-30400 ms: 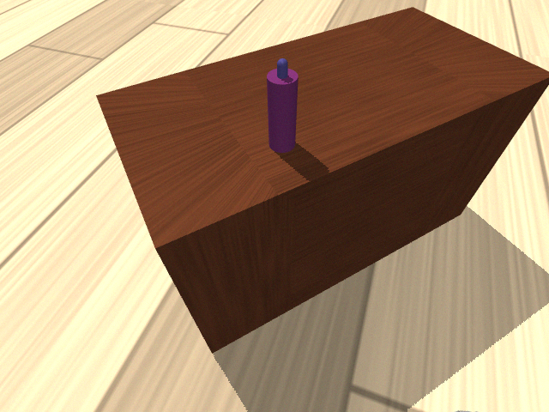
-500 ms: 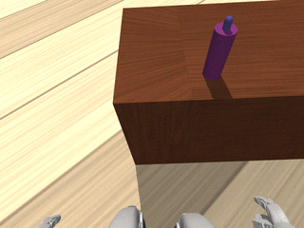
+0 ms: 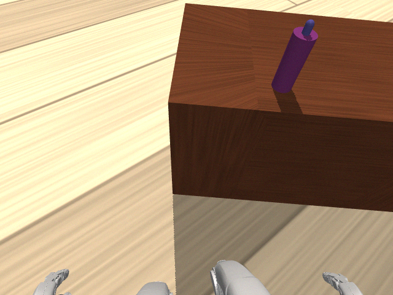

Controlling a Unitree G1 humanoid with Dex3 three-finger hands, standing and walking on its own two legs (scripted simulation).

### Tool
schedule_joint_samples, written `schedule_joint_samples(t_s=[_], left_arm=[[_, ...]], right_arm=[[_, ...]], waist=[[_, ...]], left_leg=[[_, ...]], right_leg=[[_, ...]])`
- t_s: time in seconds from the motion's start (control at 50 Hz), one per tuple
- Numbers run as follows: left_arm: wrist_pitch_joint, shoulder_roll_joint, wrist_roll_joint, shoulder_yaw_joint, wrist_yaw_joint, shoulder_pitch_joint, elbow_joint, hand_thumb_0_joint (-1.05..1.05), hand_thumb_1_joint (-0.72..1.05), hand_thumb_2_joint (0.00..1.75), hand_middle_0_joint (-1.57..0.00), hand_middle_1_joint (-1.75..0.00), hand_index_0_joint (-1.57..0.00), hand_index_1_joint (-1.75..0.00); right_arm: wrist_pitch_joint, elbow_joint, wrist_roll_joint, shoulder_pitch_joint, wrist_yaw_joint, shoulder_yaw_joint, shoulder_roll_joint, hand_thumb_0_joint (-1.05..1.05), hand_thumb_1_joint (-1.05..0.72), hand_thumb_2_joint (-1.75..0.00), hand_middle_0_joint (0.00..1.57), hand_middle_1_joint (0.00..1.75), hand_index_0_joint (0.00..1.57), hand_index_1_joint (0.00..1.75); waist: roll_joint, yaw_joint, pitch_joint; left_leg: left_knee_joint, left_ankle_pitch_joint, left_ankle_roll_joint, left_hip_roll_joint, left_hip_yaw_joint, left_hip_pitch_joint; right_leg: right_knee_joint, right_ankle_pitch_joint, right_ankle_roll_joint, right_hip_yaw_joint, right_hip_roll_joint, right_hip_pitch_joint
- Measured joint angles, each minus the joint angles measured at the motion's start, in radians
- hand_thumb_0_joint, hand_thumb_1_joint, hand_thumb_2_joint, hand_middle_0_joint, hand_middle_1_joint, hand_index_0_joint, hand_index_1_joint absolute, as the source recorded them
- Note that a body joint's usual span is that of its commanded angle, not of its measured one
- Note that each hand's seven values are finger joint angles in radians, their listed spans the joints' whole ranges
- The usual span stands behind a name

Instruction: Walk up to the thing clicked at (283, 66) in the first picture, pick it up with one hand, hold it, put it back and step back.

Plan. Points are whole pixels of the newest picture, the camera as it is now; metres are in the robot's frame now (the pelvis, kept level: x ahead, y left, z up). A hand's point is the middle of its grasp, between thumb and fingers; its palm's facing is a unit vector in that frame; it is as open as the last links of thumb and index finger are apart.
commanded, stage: step back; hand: right
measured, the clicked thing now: (294, 57) +0.70 -0.28 +0.04
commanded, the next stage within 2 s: none
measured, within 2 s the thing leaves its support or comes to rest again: neither
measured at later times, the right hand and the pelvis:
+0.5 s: hand out of the picture -0.08 -0.31 -0.17, palm faces -0.03 +0.93 -0.37, open 7.4 cm; pelvis -0.16 -0.04 +0.00, yaw -1 degrees
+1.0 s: hand out of the picture -0.19 -0.33 -0.15, palm faces -0.02 +0.91 -0.41, open 7.4 cm; pelvis -0.34 -0.06 -0.02, yaw -2 degrees
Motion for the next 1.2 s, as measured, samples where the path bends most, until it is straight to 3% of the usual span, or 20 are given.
schedule_joint_samples(t_s=[0.06, 0.14, 0.22, 0.26, 0.3, 0.34, 0.38, 0.44, 0.56, 0.62, 0.66, 0.72, 0.8, 0.86, 0.96, 1.0, 1.02, 1.06, 1.12, 1.2], left_arm=[[-0.008, 0.009, 0.002, 0.009, -0.004, 0.033, 0.006, 0.01, 0.91, 0.9, -0.21, -0.3, -0.2, -0.3], [-0.011, 0.016, 0.008, 0.01, -0.005, 0.057, 0.022, 0.01, 0.91, 0.9, -0.2, -0.3, -0.2, -0.3], [-0.024, 0.01, 0.012, 0.003, -0.009, 0.073, 0.044, 0.01, 0.91, 0.9, -0.2, -0.3, -0.2, -0.3], [-0.031, -0.023, 0.021, -0.001, -0.011, 0.064, 0.069, 0.01, 0.91, 0.9, -0.2, -0.3, -0.2, -0.3], [-0.032, -0.041, 0.032, -0.011, -0.022, 0.08, 0.066, 0.01, 0.91, 0.9, -0.2, -0.3, -0.2, -0.3], [-0.032, -0.044, 0.036, -0.016, -0.023, 0.1, 0.058, 0.01, 0.91, 0.9, -0.21, -0.3, -0.2, -0.3], [-0.028, -0.051, 0.036, -0.017, -0.018, 0.106, 0.057, 0.01, 0.91, 0.9, -0.21, -0.3, -0.2, -0.3], [-0.028, -0.051, 0.039, -0.011, -0.012, 0.086, 0.041, 0.01, 0.9, 0.9, -0.21, -0.3, -0.2, -0.3], [-0.039, -0.029, 0.035, -0.007, 0.012, -0.005, -0.035, 0.01, 0.9, 0.9, -0.21, -0.3, -0.2, -0.3], [-0.03, -0.01, 0.023, -0.01, 0.014, -0.049, -0.056, 0.01, 0.9, 0.9, -0.21, -0.3, -0.2, -0.3], [-0.016, 0.006, 0.016, -0.007, 0.014, -0.07, -0.047, 0.01, 0.91, 0.9, -0.21, -0.3, -0.2, -0.3], [0.005, -0.014, 0.01, -0.014, 0.014, -0.06, -0.012, 0.01, 0.91, 0.9, -0.21, -0.3, -0.2, -0.3], [0.001, -0.011, 0.0, -0.013, 0.003, -0.018, 0.007, 0.01, 0.91, 0.9, -0.21, -0.3, -0.2, -0.3], [-0.009, -0.005, 0.003, -0.01, 0.001, 0.003, 0.021, 0.01, 0.91, 0.9, -0.21, -0.3, -0.2, -0.3], [-0.038, -0.003, 0.011, -0.017, 0.003, 0.033, 0.056, 0.01, 0.91, 0.9, -0.21, -0.3, -0.2, -0.3], [-0.043, -0.037, 0.021, -0.022, 0.003, 0.022, 0.093, 0.01, 0.91, 0.9, -0.21, -0.3, -0.2, -0.3], [-0.045, -0.046, 0.026, -0.027, -0.002, 0.031, 0.098, 0.01, 0.91, 0.9, -0.21, -0.3, -0.2, -0.3], [-0.048, -0.045, 0.035, -0.031, -0.006, 0.06, 0.096, 0.01, 0.91, 0.9, -0.21, -0.3, -0.2, -0.3], [-0.049, -0.043, 0.036, -0.029, 0.001, 0.088, 0.104, 0.01, 0.9, 0.9, -0.21, -0.3, -0.2, -0.3], [-0.06, -0.035, 0.044, -0.021, 0.003, 0.084, 0.096, 0.01, 0.9, 0.9, -0.21, -0.3, -0.21, -0.3]], right_arm=[[-0.002, -0.018, 0.002, -0.023, -0.003, -0.006, -0.003, 0.01, -0.9, -0.9, 0.21, 0.3, 0.2, 0.3], [-0.008, -0.06, 0.006, -0.066, -0.006, -0.012, -0.017, 0.01, -0.9, -0.9, 0.21, 0.3, 0.2, 0.3], [0.006, -0.09, 0.009, -0.103, -0.001, -0.016, -0.042, 0.0, -0.9, -0.9, 0.21, 0.3, 0.2, 0.3], [0.02, -0.083, 0.018, -0.117, -0.003, -0.025, -0.07, 0.0, -0.9, -0.9, 0.21, 0.3, 0.2, 0.3], [0.036, -0.065, 0.025, -0.097, -0.012, -0.034, -0.072, 0.0, -0.9, -0.9, 0.21, 0.3, 0.2, 0.3], [0.044, -0.041, 0.029, -0.073, -0.014, -0.033, -0.063, 0.01, -0.9, -0.9, 0.21, 0.3, 0.2, 0.3], [0.042, -0.03, 0.036, -0.047, -0.013, -0.03, -0.067, 0.01, -0.9, -0.9, 0.21, 0.3, 0.2, 0.3], [0.029, -0.019, 0.036, -0.008, -0.019, -0.026, -0.072, 0.01, -0.9, -0.9, 0.21, 0.3, 0.2, 0.3], [0.026, 0.012, 0.023, 0.034, -0.022, -0.02, -0.059, 0.01, -0.9, -0.9, 0.21, 0.3, 0.2, 0.3], [0.015, 0.021, 0.016, 0.037, -0.014, -0.019, -0.039, 0.01, -0.9, -0.9, 0.21, 0.3, 0.2, 0.3], [0.014, 0.029, 0.006, 0.024, -0.009, -0.017, -0.007, 0.01, -0.9, -0.9, 0.21, 0.3, 0.2, 0.3], [0.016, 0.022, -0.001, 0.028, 0.004, -0.007, -0.008, 0.01, -0.9, -0.9, 0.21, 0.3, 0.2, 0.3], [0.019, 0.013, -0.007, 0.005, -0.003, -0.004, -0.007, 0.01, -0.9, -0.9, 0.21, 0.3, 0.2, 0.3], [0.016, -0.013, -0.005, -0.034, -0.004, -0.01, -0.018, 0.01, -0.9, -0.9, 0.21, 0.3, 0.2, 0.3], [0.026, -0.061, 0.007, -0.117, 0.002, -0.015, -0.051, 0.01, -0.9, -0.9, 0.21, 0.3, 0.2, 0.3], [0.037, -0.054, 0.017, -0.141, 0.001, -0.024, -0.078, 0.0, -0.9, -0.9, 0.21, 0.3, 0.2, 0.3], [0.042, -0.047, 0.02, -0.135, -0.002, -0.027, -0.08, 0.0, -0.9, -0.9, 0.21, 0.3, 0.2, 0.3], [0.056, -0.031, 0.024, -0.11, -0.007, -0.03, -0.064, 0.0, -0.9, -0.9, 0.21, 0.3, 0.2, 0.3], [0.054, -0.012, 0.031, -0.076, -0.002, -0.024, -0.058, 0.01, -0.9, -0.9, 0.21, 0.3, 0.2, 0.3], [0.039, 0.015, 0.025, -0.02, -0.003, -0.023, -0.066, 0.01, -0.9, -0.9, 0.21, 0.3, 0.2, 0.3]], waist=[[-0.004, 0.014, -0.003], [-0.004, 0.023, 0.02], [0.018, 0.031, 0.029], [0.094, 0.014, 0.044], [0.111, 0.008, 0.021], [0.075, 0.04, -0.006], [0.069, 0.037, -0.021], [0.077, 0.018, -0.028], [0.081, -0.004, 0.019], [0.048, -0.013, 0.043], [-0.025, 0.004, 0.068], [0.006, -0.022, 0.041], [0.01, -0.007, -0.005], [0.009, 0.008, -0.005], [0.028, 0.032, 0.018], [0.114, 0.012, 0.043], [0.128, 0.007, 0.033], [0.094, 0.039, -0.003], [0.069, 0.047, -0.032], [0.092, 0.028, -0.052]], left_leg=[[-0.027, 0.038, -0.004, 0.019, 0.012, -0.018], [-0.013, 0.07, -0.009, 0.034, 0.035, -0.062], [0.053, 0.079, -0.031, 0.055, 0.057, -0.128], [0.099, 0.078, -0.028, 0.088, 0.014, -0.157], [0.189, -0.087, -0.019, 0.031, -0.05, -0.196], [0.36, -0.193, -0.019, -0.052, -0.069, -0.226], [0.49, -0.193, -0.015, -0.107, -0.096, -0.235], [0.555, -0.183, -0.024, -0.128, -0.108, -0.209], [0.306, -0.239, -0.038, -0.068, -0.037, -0.058], [0.078, -0.125, -0.019, -0.05, 0.011, 0.033], [0.054, -0.085, -0.003, -0.089, 0.05, 0.048], [0.067, -0.067, 0.01, -0.049, 0.019, 0.017], [0.001, 0.001, 0.002, -0.003, 0.025, -0.007], [-0.011, 0.039, -0.003, 0.017, 0.036, -0.041], [0.067, 0.057, -0.028, 0.053, 0.072, -0.132], [0.11, 0.058, -0.017, 0.091, 0.02, -0.157], [0.139, -0.013, -0.01, 0.071, -0.014, -0.174], [0.295, -0.175, -0.015, -0.013, -0.052, -0.211], [0.492, -0.201, -0.015, -0.094, -0.094, -0.223], [0.458, -0.179, -0.032, -0.077, -0.09, -0.149]], right_leg=[[0.006, 0.012, 0.025, 0.008, -0.007, 0.043], [-0.149, 0.004, 0.052, -0.012, -0.05, 0.13], [-0.446, 0.075, 0.04, -0.079, -0.101, 0.242], [-0.501, 0.1, 0.02, -0.124, -0.065, 0.269], [-0.482, 0.111, 0.007, -0.14, -0.074, 0.244], [-0.479, 0.131, -0.002, -0.102, -0.109, 0.215], [-0.52, 0.171, 0.002, -0.094, -0.131, 0.206], [-0.555, 0.218, 0.004, -0.113, -0.143, 0.174], [-0.528, 0.264, 0.003, -0.176, -0.155, 0.094], [-0.469, 0.266, 0.014, -0.195, -0.181, 0.044], [-0.423, 0.256, 0.012, -0.14, -0.205, 0.022], [-0.195, 0.011, 0.009, -0.077, -0.096, -0.01], [0.017, -0.004, 0.009, -0.02, -0.019, 0.004], [-0.069, -0.011, 0.032, -0.034, -0.041, 0.088], [-0.502, 0.081, 0.036, -0.103, -0.109, 0.268], [-0.539, 0.11, 0.017, -0.149, -0.062, 0.29], [-0.529, 0.116, 0.012, -0.161, -0.061, 0.279], [-0.501, 0.123, 0.001, -0.131, -0.094, 0.239], [-0.527, 0.164, 0.004, -0.108, -0.133, 0.217], [-0.536, 0.196, 0.01, -0.14, -0.144, 0.182]])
